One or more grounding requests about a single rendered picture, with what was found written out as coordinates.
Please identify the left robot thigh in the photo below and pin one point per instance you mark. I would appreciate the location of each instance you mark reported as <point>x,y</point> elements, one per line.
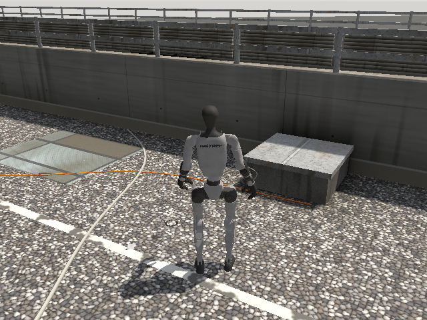
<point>197,199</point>

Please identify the robot left foot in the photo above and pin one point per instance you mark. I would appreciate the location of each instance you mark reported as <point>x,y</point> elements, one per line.
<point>199,268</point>

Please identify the right robot forearm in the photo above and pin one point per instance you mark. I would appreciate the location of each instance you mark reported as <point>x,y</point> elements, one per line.
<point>247,175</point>

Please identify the left robot forearm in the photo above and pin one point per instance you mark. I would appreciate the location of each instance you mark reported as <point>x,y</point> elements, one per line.
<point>182,173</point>

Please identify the robot right hand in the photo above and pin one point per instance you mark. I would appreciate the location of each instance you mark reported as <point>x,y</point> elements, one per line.
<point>252,189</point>

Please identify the right robot upper arm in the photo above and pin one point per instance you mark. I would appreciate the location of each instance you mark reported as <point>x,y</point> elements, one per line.
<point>236,150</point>

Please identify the robot left hand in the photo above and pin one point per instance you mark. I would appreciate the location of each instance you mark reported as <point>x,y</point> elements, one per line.
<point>180,183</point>

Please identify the left robot upper arm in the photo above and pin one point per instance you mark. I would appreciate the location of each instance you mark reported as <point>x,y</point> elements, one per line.
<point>188,151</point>

